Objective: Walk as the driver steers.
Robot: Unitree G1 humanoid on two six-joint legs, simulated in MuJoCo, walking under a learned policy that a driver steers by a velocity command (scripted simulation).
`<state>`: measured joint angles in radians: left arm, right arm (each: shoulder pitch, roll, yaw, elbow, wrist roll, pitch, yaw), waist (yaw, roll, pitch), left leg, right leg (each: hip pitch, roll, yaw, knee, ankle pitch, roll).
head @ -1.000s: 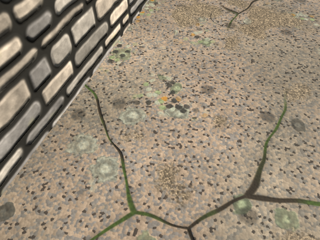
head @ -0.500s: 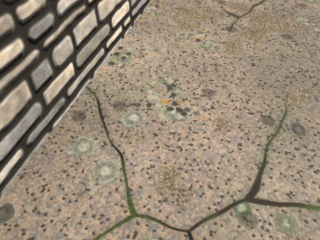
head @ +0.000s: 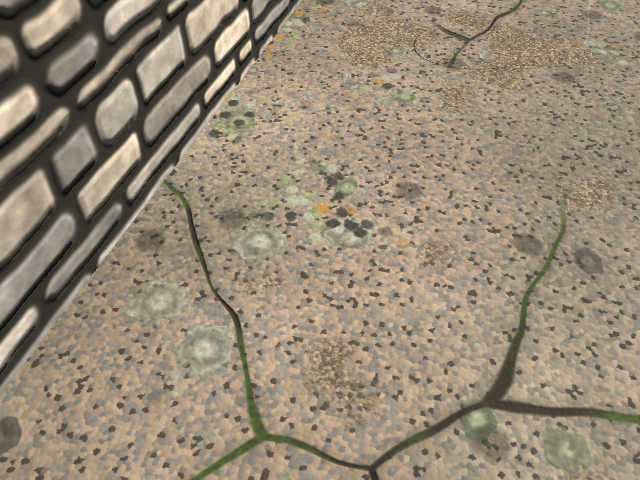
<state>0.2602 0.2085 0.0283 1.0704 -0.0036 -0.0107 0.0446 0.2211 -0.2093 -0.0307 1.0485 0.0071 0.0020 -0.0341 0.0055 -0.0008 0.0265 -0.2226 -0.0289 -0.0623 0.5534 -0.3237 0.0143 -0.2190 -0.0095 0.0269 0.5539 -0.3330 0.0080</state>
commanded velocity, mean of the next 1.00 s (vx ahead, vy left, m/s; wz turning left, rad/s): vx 0.41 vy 0.00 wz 0.00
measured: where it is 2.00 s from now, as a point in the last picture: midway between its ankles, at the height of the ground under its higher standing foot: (354, 364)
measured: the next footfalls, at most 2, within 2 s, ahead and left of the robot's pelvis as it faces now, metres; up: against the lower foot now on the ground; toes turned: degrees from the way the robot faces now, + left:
left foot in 0.58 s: +0.40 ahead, +0.11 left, +0.00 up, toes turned +1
right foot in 1.14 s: +0.71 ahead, -0.13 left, +0.00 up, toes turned -3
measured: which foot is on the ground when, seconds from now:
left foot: down 0.00-0.20, up 0.22-0.56, down 0.58-1.00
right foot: down 0.00-0.60, up 0.62-1.00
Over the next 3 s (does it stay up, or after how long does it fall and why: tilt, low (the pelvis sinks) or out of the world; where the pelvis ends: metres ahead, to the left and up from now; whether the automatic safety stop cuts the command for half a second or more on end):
stays up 0.79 -0.11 0.01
